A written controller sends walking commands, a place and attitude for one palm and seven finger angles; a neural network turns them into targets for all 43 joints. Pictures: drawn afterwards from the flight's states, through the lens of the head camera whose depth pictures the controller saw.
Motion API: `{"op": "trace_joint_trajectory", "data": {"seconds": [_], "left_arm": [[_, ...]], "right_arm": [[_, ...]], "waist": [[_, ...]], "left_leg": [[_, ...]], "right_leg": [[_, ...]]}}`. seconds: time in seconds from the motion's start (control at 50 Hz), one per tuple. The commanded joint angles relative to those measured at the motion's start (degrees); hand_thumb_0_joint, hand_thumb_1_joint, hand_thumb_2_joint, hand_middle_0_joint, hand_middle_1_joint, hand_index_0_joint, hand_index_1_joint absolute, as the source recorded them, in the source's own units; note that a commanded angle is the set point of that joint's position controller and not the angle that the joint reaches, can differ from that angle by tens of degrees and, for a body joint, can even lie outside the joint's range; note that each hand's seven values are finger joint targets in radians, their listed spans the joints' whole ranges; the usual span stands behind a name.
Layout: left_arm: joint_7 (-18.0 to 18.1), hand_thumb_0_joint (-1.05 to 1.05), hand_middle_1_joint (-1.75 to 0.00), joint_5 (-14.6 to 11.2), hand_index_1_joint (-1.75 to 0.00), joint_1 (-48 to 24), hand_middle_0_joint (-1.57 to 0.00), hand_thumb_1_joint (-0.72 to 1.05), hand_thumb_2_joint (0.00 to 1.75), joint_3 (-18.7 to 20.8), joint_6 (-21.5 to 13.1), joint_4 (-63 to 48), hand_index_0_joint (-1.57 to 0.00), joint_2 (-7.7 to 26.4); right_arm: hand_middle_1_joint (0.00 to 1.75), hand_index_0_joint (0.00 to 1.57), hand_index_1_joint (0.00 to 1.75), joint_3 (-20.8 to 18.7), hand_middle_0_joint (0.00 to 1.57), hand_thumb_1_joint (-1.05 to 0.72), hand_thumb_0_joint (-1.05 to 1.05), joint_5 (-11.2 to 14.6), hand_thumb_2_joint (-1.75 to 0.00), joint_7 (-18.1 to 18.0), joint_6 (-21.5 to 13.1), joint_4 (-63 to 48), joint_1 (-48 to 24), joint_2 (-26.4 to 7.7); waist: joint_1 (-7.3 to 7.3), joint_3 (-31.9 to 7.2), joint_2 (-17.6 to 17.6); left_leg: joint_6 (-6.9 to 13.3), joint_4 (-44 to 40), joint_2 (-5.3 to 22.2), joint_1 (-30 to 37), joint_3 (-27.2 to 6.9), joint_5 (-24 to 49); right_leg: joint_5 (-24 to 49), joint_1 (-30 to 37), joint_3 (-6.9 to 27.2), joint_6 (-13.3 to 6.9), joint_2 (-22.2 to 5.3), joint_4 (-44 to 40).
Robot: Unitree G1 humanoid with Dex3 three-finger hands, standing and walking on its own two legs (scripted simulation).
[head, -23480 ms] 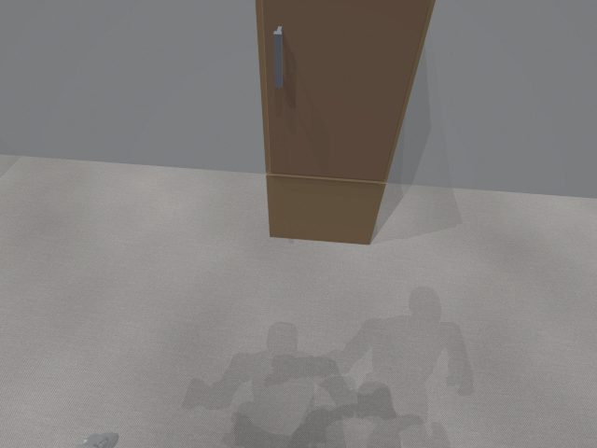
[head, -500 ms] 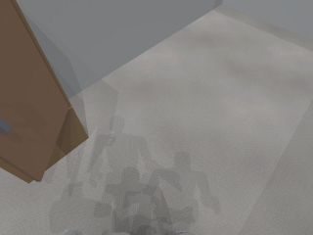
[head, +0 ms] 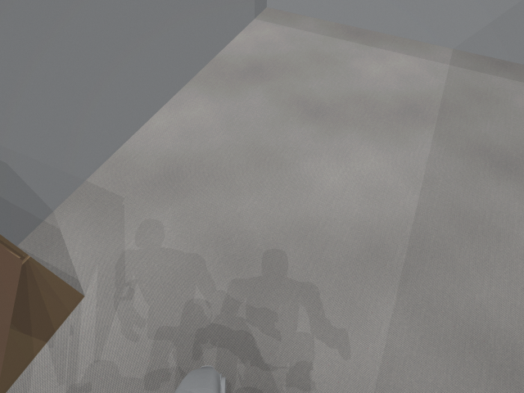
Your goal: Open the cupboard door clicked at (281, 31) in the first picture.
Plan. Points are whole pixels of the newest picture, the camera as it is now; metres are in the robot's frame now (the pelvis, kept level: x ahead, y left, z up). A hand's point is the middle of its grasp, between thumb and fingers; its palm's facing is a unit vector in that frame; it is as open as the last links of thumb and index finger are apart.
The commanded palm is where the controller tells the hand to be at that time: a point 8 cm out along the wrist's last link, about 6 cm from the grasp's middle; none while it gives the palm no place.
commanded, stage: walk to a spot facing it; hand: left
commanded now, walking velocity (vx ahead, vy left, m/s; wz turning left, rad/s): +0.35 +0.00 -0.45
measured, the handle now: out of the picture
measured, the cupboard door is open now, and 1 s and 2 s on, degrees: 41 41 41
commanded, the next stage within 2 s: turn to face it in 1.06 s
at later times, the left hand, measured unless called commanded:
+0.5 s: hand (220, 250) +0.40 +0.12 -0.16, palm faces -0.32 -0.92 -0.21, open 7.4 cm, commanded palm none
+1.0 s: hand (238, 229) +0.48 +0.09 -0.20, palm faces -0.27 -0.95 -0.16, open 7.3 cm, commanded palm none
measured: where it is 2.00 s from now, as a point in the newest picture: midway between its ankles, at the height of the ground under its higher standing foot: (327, 253)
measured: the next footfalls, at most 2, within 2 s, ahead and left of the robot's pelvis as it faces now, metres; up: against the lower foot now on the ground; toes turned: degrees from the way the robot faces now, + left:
left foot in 0.12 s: +0.17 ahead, +0.14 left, +0.00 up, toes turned +1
right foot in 0.52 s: +0.32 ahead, -0.16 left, +0.00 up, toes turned -22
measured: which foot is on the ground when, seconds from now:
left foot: up 0.00-0.10, down 0.12-0.52, up 0.54-0.92, down 0.94-1.00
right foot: down 0.00-0.12, up 0.14-0.50, down 0.52-0.94, up 0.96-1.00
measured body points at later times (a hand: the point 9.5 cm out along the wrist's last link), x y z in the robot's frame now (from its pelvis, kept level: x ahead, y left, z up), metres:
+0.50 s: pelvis +0.22 -0.03 -0.01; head +0.26 -0.06 +0.43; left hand +0.42 +0.17 -0.14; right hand +0.08 -0.22 -0.16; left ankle +0.14 +0.14 -0.74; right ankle +0.28 -0.15 -0.73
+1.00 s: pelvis +0.47 -0.10 -0.02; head +0.50 -0.09 +0.43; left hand +0.49 +0.14 -0.18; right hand +0.50 -0.36 -0.15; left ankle +0.58 -0.03 -0.74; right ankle +0.30 -0.15 -0.69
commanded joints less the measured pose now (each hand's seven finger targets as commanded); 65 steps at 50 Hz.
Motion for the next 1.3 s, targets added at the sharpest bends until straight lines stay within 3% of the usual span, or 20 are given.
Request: {"op": "trace_joint_trajectory", "data": {"seconds": [0.0, 0.08, 0.1, 0.12, 0.18, 0.26, 0.4, 0.46, 0.48, 0.5, 0.54, 0.62, 0.8, 0.88, 0.92, 0.94, 1.0, 1.1, 1.24, 1.28], "left_arm": [[0.36, 0.0, -0.3, -0.25, -0.3, 1.71, -0.2, 0.9, 0.9, 3.32, -1.55, -1.64, -0.2, 12.13], [0.12, 0.0, -0.3, -0.84, -0.3, -1.62, -0.2, 0.9, 0.9, 2.89, -1.43, -2.28, -0.2, 8.65], [-0.39, 0.0, -0.3, -1.23, -0.3, 0.67, -0.2, 0.9, 0.9, 2.03, -1.33, -3.06, -0.2, 4.57], [-0.53, 0.0, -0.3, -1.04, -0.3, -2.54, -0.2, 0.9, 0.9, 1.73, -1.77, -5.25, -0.2, 4.63], [-1.45, 0.0, -0.3, 0.09, -0.3, -5.33, -0.2, 0.9, 0.9, 1.94, -1.45, -3.89, -0.2, 4.24], [-2.29, 0.0, -0.3, -0.03, -0.3, -4.75, -0.2, 0.9, 0.9, 0.83, 0.21, -3.44, -0.2, 1.59], [-2.16, 0.0, -0.3, 0.06, -0.3, -12.15, -0.2, 0.9, 0.9, 0.43, 0.01, -5.17, -0.2, 1.67], [-1.61, 0.0, -0.3, 0.17, -0.3, 0.23, -0.2, 0.9, 0.9, 1.51, -0.72, -0.99, -0.2, 4.99], [-0.83, 0.0, -0.3, 0.46, -0.3, 10.35, -0.2, 0.9, 0.9, 2.98, -1.59, 2.15, -0.2, 10.03], [0.27, 0.0, -0.3, -0.3, -0.3, 17.19, -0.2, 0.9, 0.9, 4.65, -1.7, 3.69, -0.2, 16.41], [1.24, 0.0, -0.3, -1.44, -0.3, 8.15, -0.2, 0.9, 0.9, 3.24, -1.15, 1.63, -0.2, 13.53], [1.57, 0.0, -0.3, -0.63, -0.3, -0.65, -0.2, 0.9, 0.9, 1.05, -2.62, 0.44, -0.2, 6.12], [1.25, 0.0, -0.3, -0.74, -0.3, 6.11, -0.2, 0.9, 0.9, 0.77, -4.04, 5.89, -0.2, 6.41], [1.43, 0.0, -0.3, -1.13, -0.3, 4.07, -0.2, 0.9, 0.9, 0.84, -3.81, 5.9, -0.2, 7.13], [0.64, 0.0, -0.3, -1.7, -0.3, 7.43, -0.2, 0.9, 0.9, 0.11, -3.55, 3.86, -0.2, 2.86], [0.8, 0.0, -0.3, -1.13, -0.3, 2.63, -0.2, 0.9, 0.9, 0.11, -3.93, 1.59, -0.2, 3.7], [0.05, 0.0, -0.3, -0.23, -0.3, -0.75, -0.2, 0.9, 0.9, 0.36, -2.62, 1.91, -0.2, 2.6], [-0.58, 0.0, -0.3, -0.17, -0.3, 1.67, -0.2, 0.9, 0.9, -0.13, -0.38, 2.39, -0.2, -1.36], [0.15, 0.0, -0.3, -0.03, -0.3, 3.82, -0.2, 0.9, 0.9, 0.13, -1.33, 3.89, -0.2, 2.59], [1.18, 0.0, -0.3, -0.01, -0.3, 10.15, -0.2, 0.9, 0.9, 1.68, -2.26, 5.68, -0.2, 11.12]], "right_arm": [[0.3, 0.2, 0.3, -0.62, 0.2, -0.9, 0.0, 0.33, -0.9, 0.14, -2.93, -6.27, -4.06, -1.97], [0.3, 0.2, 0.3, -1.47, 0.2, -0.9, 0.0, -0.04, -0.9, -1.64, -4.65, -1.48, 9.17, -7.15], [0.3, 0.2, 0.3, -3.24, 0.2, -0.9, 0.0, -1.29, -0.9, -2.26, -4.98, 0.16, 17.75, -14.22], [0.3, 0.2, 0.3, -2.7, 0.2, -0.9, 0.0, -1.61, -0.9, -2.85, -4.45, 0.69, 22.21, -15.13], [0.3, 0.2, 0.3, -0.38, 0.2, -0.9, 0.0, -1.13, -0.9, -2.33, -4.94, -1.6, 10.8, -6.9], [0.3, 0.2, 0.3, 0.19, 0.2, -0.9, 0.0, -0.64, -0.9, -2.48, -5.87, 0.39, 11.0, -5.25], [0.3, 0.2, 0.3, -0.14, 0.2, -0.9, 0.0, -1.21, -0.9, -1.52, -4.5, 3.34, 13.82, -5.14], [0.3, 0.2, 0.3, 0.27, 0.2, -0.9, 0.0, -0.66, -0.9, -1.49, -4.06, 3.89, 11.84, -5.78], [0.3, 0.2, 0.3, 0.75, 0.2, -0.9, 0.0, 0.33, -0.9, -0.87, -4.27, 3.27, 10.97, -3.96], [0.3, 0.2, 0.3, 1.16, 0.2, -0.9, 0.0, 1.26, -0.9, -0.75, -4.45, 0.59, 10.19, -0.3], [0.3, 0.2, 0.3, 0.1, 0.2, -0.9, 0.0, 0.78, -0.9, -1.01, -4.23, 0.73, 3.34, -1.96], [0.3, 0.2, 0.3, 0.59, 0.2, -0.9, 0.0, -0.28, -0.9, -0.83, -2.47, 5.08, 9.17, 1.53], [0.3, 0.2, 0.3, 0.39, 0.2, -0.9, 0.0, 0.15, -0.9, 0.79, -3.5, 0.63, -3.8, 1.8], [0.3, 0.2, 0.3, -0.32, 0.2, -0.9, 0.0, -0.27, -0.9, -0.14, -4.32, 4.08, 5.65, -1.48], [0.3, 0.2, 0.3, -2.79, 0.2, -0.9, 0.0, -1.7, -0.9, -1.32, -4.63, 7.45, 21.01, -11.78], [0.3, 0.2, 0.3, -2.52, 0.2, -0.9, 0.0, -1.12, -0.9, -1.59, -3.88, 7.47, 21.56, -12.0], [0.3, 0.2, 0.3, -0.79, 0.2, -0.9, 0.0, -0.8, -0.9, -1.84, -4.72, 3.84, 8.73, -4.44], [0.3, 0.2, 0.3, -0.48, 0.2, -0.9, 0.0, -0.57, -0.9, -1.75, -5.32, 4.52, 6.73, -3.58], [0.3, 0.2, 0.3, 0.59, 0.2, -0.9, 0.0, 0.13, -0.9, -1.53, -3.5, 6.66, 7.71, -2.24], [0.3, 0.2, 0.3, 1.29, 0.2, -0.9, 0.0, 0.62, -0.9, -0.94, -3.13, 6.02, 10.22, 1.55]], "waist": [[1.32, -2.36, -7.71], [-5.96, -6.53, 1.95], [-8.42, -12.91, 18.59], [-9.66, -12.07, 17.42], [-3.24, -0.22, 9.27], [-1.06, -4.3, 8.47], [-2.25, -0.92, 7.81], [4.77, -5.87, 2.88], [9.38, -12.06, -6.84], [10.61, -16.66, -20.61], [6.97, -7.09, -11.35], [-0.95, -4.36, -5.17], [1.53, -1.57, -5.72], [-5.04, -4.0, -1.58], [-8.82, -14.98, 19.09], [-9.13, -12.94, 12.7], [-3.14, -0.2, 7.56], [0.19, -3.07, 6.9], [2.51, -3.5, 3.33], [4.49, -7.35, -13.15]], "left_leg": [[0.45, -10.82, -2.25, 2.0, 1.06, 3.7], [2.74, -26.63, 0.26, 29.78, -2.42, 5.86], [8.49, -30.54, 16.93, 41.33, -23.38, 0.01], [13.66, -37.42, 24.69, 40.09, -34.95, -3.66], [10.85, -40.39, 18.89, 21.74, -21.45, -1.04], [9.82, -38.31, 14.32, 24.94, -3.17, 19.6], [8.9, -37.68, 14.09, 22.46, 4.44, 17.67], [6.24, -20.04, 11.0, 17.54, 8.68, 30.32], [4.03, -2.67, 6.49, 5.5, 12.11, 24.72], [1.72, 16.99, -2.49, -9.23, 9.64, -12.38], [2.63, 25.63, 2.96, -14.58, -1.89, -5.42], [1.3, 9.21, 4.9, -1.74, -0.82, 1.25], [2.14, -12.53, 1.14, -3.36, 2.18, 8.72], [4.69, -22.57, -2.75, 18.51, 4.51, 12.69], [15.19, -30.41, 19.81, 42.86, -26.01, 10.54], [18.31, -35.25, 23.84, 37.67, -32.4, 6.88], [13.34, -41.63, 19.17, 17.49, -21.47, -4.88], [10.69, -41.02, 12.74, 14.62, -0.59, 12.12], [7.65, -28.8, 6.02, 8.86, 1.15, 10.56], [2.87, -10.55, -3.66, -3.11, 6.87, -8.06]], "right_leg": [[4.12, 2.26, 14.3, -8.84, -12.21, -11.08], [8.77, -11.01, 8.91, -4.08, -5.36, 6.28], [-7.43, -22.95, 0.42, -0.45, 2.52, 25.78], [-16.35, -29.04, 0.7, -0.17, 2.79, 39.49], [-2.02, -31.12, 2.1, 0.26, -5.55, 48.89], [2.22, -27.76, -1.2, 1.91, -6.87, 36.25], [5.2, -16.17, -7.94, 0.57, -3.84, 12.65], [5.26, 5.06, -9.77, -2.17, -0.29, 6.12], [-1.67, 22.08, 1.3, -5.79, -8.39, 2.08], [-0.66, 30.23, 29.67, -12.61, -25.15, -8.26], [-5.58, 15.85, 26.63, -12.29, -23.85, -13.16], [10.16, 0.02, 7.27, -9.04, -16.51, -14.45], [23.52, 10.31, 4.02, -7.83, -15.0, -12.44], [33.27, 2.93, -0.93, -4.63, -11.64, 2.22], [-5.73, -20.04, -7.54, 0.16, 0.29, 36.4], [-14.66, -24.14, -1.87, -0.64, 0.08, 46.65], [-2.62, -27.7, 1.32, 0.44, -7.23, 49.7], [2.38, -17.21, -3.57, 2.15, -7.69, 25.98], [11.57, 3.16, -8.27, 3.01, -3.95, 3.6], [16.5, 15.76, 9.9, -3.06, -21.72, -4.92]]}}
